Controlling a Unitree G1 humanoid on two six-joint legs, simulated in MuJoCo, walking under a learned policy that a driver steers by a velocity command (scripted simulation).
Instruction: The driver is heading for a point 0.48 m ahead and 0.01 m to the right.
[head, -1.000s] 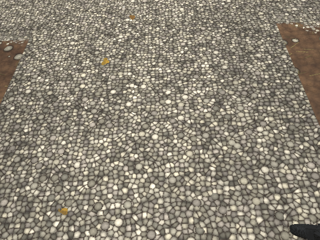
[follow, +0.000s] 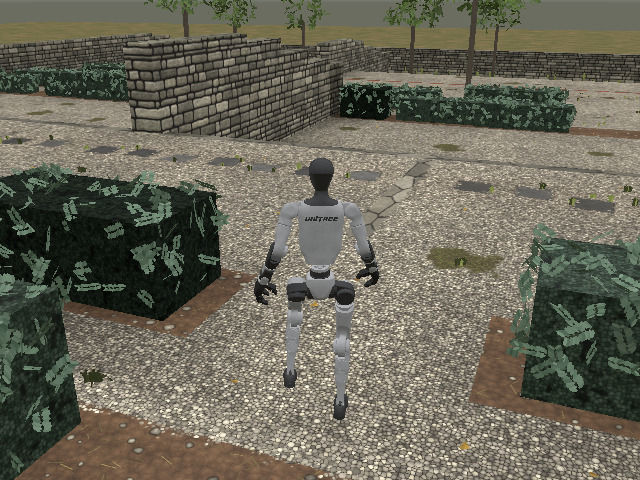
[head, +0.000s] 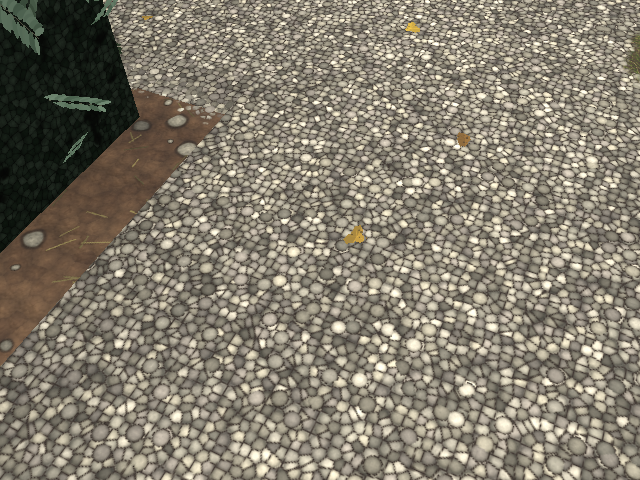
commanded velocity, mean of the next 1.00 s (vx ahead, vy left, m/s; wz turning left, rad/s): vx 0.34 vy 0.00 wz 0.10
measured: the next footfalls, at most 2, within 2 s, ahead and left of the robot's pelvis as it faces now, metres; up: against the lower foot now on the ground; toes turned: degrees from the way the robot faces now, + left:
left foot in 0.22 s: +0.28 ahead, +0.15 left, +0.00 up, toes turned +10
right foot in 0.70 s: +0.57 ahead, -0.04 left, +0.00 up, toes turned +2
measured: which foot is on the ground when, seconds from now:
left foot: up 0.00-0.20, down 0.22-0.72, up 0.74-0.98, down 1.00-1.00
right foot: down 0.00-0.24, up 0.26-0.68, down 0.70-1.00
